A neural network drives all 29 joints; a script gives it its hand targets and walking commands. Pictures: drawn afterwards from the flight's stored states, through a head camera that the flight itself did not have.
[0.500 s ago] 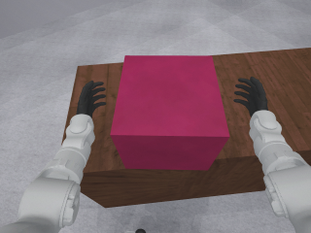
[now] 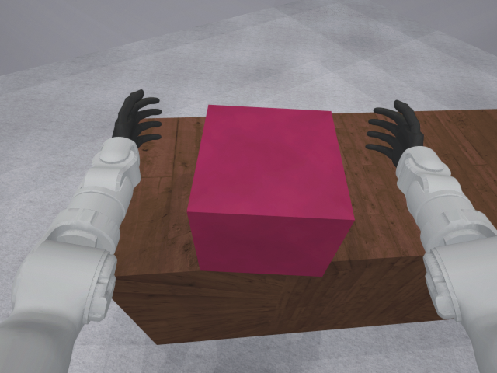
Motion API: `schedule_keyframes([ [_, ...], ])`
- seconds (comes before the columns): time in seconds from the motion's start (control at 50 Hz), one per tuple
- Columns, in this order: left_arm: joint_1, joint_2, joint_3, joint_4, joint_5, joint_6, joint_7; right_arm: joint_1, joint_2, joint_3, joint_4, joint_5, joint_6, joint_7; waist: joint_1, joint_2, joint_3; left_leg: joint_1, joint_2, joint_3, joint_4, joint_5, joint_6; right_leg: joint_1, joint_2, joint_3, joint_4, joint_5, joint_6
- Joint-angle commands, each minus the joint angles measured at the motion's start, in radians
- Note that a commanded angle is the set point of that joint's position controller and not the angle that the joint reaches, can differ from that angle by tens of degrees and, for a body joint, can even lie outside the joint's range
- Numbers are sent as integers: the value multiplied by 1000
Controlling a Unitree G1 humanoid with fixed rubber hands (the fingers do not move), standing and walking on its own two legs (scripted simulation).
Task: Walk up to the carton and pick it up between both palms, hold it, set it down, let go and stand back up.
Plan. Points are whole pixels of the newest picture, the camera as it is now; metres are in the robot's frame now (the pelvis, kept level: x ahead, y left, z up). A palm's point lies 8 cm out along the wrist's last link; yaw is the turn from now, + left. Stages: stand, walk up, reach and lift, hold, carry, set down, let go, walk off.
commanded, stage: set down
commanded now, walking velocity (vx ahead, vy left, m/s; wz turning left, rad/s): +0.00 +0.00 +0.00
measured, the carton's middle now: (265, 191) +0.48 +0.00 -0.02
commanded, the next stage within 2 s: none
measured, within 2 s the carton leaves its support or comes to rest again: neither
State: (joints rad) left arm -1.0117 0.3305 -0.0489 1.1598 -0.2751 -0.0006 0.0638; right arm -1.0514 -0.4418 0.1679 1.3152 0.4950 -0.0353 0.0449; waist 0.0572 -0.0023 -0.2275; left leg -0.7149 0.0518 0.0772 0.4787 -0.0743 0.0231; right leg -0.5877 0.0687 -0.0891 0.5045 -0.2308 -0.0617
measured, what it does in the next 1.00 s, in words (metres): stands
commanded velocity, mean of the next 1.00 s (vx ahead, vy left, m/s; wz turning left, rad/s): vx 0.00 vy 0.00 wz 0.00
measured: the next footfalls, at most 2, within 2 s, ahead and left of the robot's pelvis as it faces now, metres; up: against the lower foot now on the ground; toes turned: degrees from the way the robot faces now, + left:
none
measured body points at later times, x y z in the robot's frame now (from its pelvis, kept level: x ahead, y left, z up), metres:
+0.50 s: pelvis +0.02 +0.02 +0.01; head +0.04 +0.02 +0.46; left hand +0.37 +0.23 +0.06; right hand +0.39 -0.22 +0.06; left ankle +0.08 +0.11 -0.73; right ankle -0.01 -0.07 -0.73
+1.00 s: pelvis +0.03 -0.01 +0.02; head +0.02 +0.01 +0.46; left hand +0.31 +0.22 +0.02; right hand +0.33 -0.23 +0.03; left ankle +0.08 +0.11 -0.73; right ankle -0.01 -0.08 -0.73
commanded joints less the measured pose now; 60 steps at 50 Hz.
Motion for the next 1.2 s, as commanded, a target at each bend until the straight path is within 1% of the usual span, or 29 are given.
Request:
schedule_keyframes([
  [0.0,-379,128,34,-313,15,55,2,-401,-234,-41,-294,-9,6,4,-19,-31,-623,664,2,-99,31,222,-23,114,-36,76,-110,356,101],
  [0.02,-318,112,39,-318,37,80,-1,-338,-217,-56,-247,-12,17,5,-33,-23,-567,686,-2,-101,23,217,-25,115,-33,76,-119,353,104],
  [0.04,-274,110,70,-327,60,102,-3,-304,-224,-47,-250,-16,25,7,-6,-17,-532,709,-2,-96,11,215,-30,124,-27,67,-131,332,102],
  [0.06,-223,97,69,-325,71,120,-10,-251,-206,-36,-227,-7,34,11,-16,-32,-468,705,-3,-103,-5,219,-22,146,-30,79,-148,336,101],
  [0.14,-76,49,100,-370,136,143,-13,-111,-178,-43,-189,-13,28,24,8,7,-301,735,1,-95,-44,181,-23,146,-25,72,-175,237,94],
  [0.2,42,30,132,-491,185,114,-13,5,-154,-73,-281,-38,-21,37,12,40,-294,787,-10,-90,-36,260,-34,170,-20,68,-183,276,90],
  [0.3,164,-13,127,-728,178,36,8,143,-129,-175,-501,-117,-97,58,-33,25,-305,840,-3,-103,-39,226,-39,165,-18,61,-203,201,71],
  [0.36,207,-20,97,-814,166,7,32,195,-113,-242,-583,-153,-112,67,-56,31,-301,827,-6,-102,-49,173,-31,145,-29,70,-208,156,64],
  [0.4,231,-15,83,-852,150,-7,46,212,-120,-265,-644,-171,-119,76,-51,34,-280,807,-2,-114,-62,115,-26,122,-36,78,-206,94,53],
  [0.42,251,-23,52,-856,126,-15,52,231,-115,-278,-677,-178,-124,78,-67,20,-279,811,-2,-108,-61,110,-22,114,-31,72,-208,102,57],
  [0.46,304,-28,53,-868,129,-23,57,284,-114,-296,-707,-197,-129,80,-63,10,-291,807,1,-116,-60,120,-16,128,-38,83,-200,121,50],
  [0.5,387,-34,65,-806,125,-30,51,329,-94,-274,-709,-192,-131,77,-49,-51,-252,783,-8,-108,-58,137,-3,159,-39,92,-192,177,63],
  [0.52,392,-42,65,-799,128,-33,45,359,-93,-273,-684,-194,-133,76,-54,-51,-252,784,-10,-108,-61,132,-5,176,-42,97,-186,178,65],
  [0.54,449,-52,81,-777,135,-32,39,392,-90,-258,-685,-178,-139,75,-28,-63,-245,786,-9,-110,-67,146,-4,195,-42,103,-185,193,63],
  [0.58,461,-53,92,-737,149,-38,29,407,-72,-229,-674,-169,-149,69,-19,-67,-213,764,-17,-99,-70,151,-2,219,-47,108,-187,210,73],
  [0.6,483,-40,104,-707,158,-43,26,413,-68,-220,-662,-163,-152,67,5,-74,-188,756,-19,-98,-71,132,5,226,-53,118,-187,198,72],
  [0.62,508,-42,116,-689,164,-49,21,446,-60,-210,-648,-166,-155,62,-8,-91,-155,741,-19,-92,-77,119,11,231,-54,124,-192,196,76],
  [0.7,618,-65,137,-692,198,-94,6,528,-38,-151,-645,-143,-199,55,14,-89,-114,753,-24,-90,-80,185,7,278,-50,134,-185,285,78],
  [0.8,569,-30,108,-749,163,-185,19,549,-25,-166,-659,-129,-236,59,-16,-8,-89,736,-26,-91,-71,140,-4,231,-66,149,-191,225,65],
  [0.9,686,-39,83,-735,158,-252,12,680,-1,-154,-638,-131,-268,60,-34,13,-42,732,-32,-94,-71,108,-6,223,-85,160,-197,202,66],
  [0.92,687,-33,76,-721,152,-262,11,695,0,-164,-625,-145,-273,61,-44,9,-36,717,-34,-95,-74,95,-5,228,-88,158,-198,187,65],
  [0.94,760,-33,82,-693,164,-282,11,746,15,-143,-612,-134,-285,64,-27,10,-3,706,-36,-95,-74,109,1,235,-94,170,-198,211,68],
  [1.0,730,-22,86,-688,152,-322,0,723,12,-170,-639,-150,-323,49,-47,6,-26,672,-35,-101,-60,69,-1,244,-98,170,-186,193,68],
  [1.02,781,-18,95,-681,154,-334,2,761,19,-153,-645,-144,-336,47,-28,0,-18,678,-39,-105,-58,67,0,245,-101,170,-181,181,67],
  [1.04,727,-10,72,-702,124,-351,1,732,17,-173,-689,-157,-350,43,-53,-18,-58,649,-42,-101,-52,59,2,258,-101,172,-175,191,69],
  [1.06,693,17,72,-693,110,-365,4,695,12,-174,-712,-171,-356,41,-51,-41,-49,625,-44,-97,-46,28,9,253,-105,178,-161,183,71],
  [1.08,733,-4,66,-698,111,-375,8,730,18,-167,-707,-158,-365,42,-40,-39,-46,622,-41,-101,-48,39,5,255,-105,179,-151,192,70],
  [1.16,840,-25,55,-643,101,-406,-6,825,18,-158,-680,-169,-411,42,-60,-60,-50,631,-38,-110,-31,84,1,285,-97,172,-140,251,67],
  [1.18,882,-42,63,-634,104,-414,-9,849,28,-143,-679,-160,-423,40,-42,-75,-30,638,-36,-109,-36,98,4,283,-98,173,-133,269,68],
])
